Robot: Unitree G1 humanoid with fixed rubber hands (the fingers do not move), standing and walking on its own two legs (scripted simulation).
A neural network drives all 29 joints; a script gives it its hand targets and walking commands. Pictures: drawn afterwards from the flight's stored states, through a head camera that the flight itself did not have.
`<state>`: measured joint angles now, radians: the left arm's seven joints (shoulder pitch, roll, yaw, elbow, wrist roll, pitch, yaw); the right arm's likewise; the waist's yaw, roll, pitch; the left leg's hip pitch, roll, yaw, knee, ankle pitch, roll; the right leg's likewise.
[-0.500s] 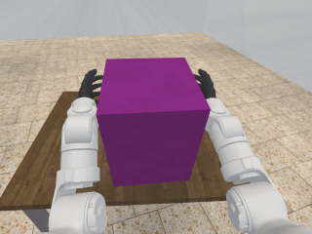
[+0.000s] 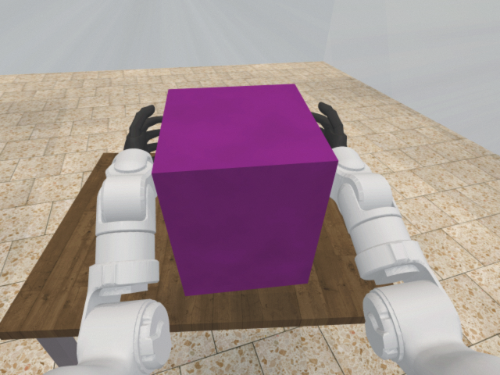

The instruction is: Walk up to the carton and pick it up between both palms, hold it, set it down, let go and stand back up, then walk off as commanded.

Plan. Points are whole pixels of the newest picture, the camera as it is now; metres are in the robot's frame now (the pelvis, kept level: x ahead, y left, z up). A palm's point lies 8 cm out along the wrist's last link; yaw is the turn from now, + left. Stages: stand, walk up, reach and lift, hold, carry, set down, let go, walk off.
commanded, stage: hold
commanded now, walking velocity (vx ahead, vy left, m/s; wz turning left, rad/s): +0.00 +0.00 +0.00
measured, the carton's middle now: (240, 189) +0.36 +0.00 +0.18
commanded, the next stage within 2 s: none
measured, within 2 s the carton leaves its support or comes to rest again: neither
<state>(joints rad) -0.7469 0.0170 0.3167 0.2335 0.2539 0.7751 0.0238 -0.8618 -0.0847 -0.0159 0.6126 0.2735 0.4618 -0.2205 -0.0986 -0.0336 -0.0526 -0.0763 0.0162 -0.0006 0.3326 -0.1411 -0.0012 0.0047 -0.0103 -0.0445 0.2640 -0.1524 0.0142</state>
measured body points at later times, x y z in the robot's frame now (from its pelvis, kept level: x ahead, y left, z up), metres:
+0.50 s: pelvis +0.01 +0.00 +0.00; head -0.07 +0.02 +0.44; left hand +0.38 +0.16 +0.25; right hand +0.38 -0.14 +0.26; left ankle +0.03 +0.12 -0.75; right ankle +0.00 -0.13 -0.75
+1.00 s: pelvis +0.01 +0.00 +0.00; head -0.07 +0.02 +0.44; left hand +0.39 +0.15 +0.25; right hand +0.39 -0.15 +0.26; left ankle +0.03 +0.12 -0.75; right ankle +0.00 -0.13 -0.75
